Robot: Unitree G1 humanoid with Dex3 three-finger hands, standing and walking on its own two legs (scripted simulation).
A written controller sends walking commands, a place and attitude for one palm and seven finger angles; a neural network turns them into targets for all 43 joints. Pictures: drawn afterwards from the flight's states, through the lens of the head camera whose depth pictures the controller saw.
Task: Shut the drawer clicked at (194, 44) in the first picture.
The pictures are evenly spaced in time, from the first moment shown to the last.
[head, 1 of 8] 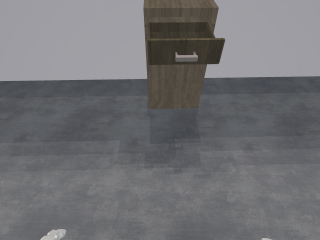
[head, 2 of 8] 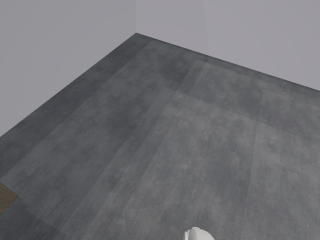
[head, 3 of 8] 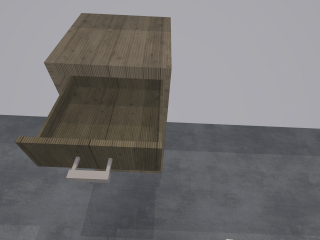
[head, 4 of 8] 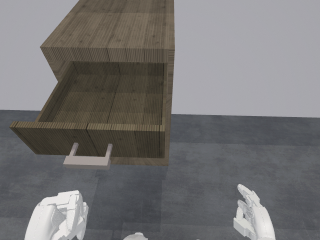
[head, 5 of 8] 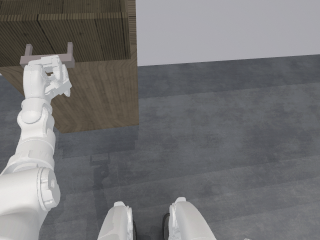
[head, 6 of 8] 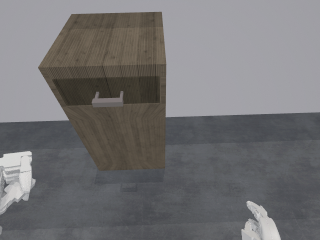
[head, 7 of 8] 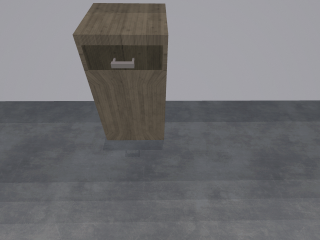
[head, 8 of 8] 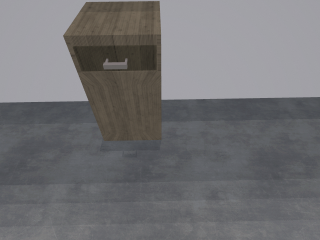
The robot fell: no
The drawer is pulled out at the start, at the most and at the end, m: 0.30 0.30 0.00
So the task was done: yes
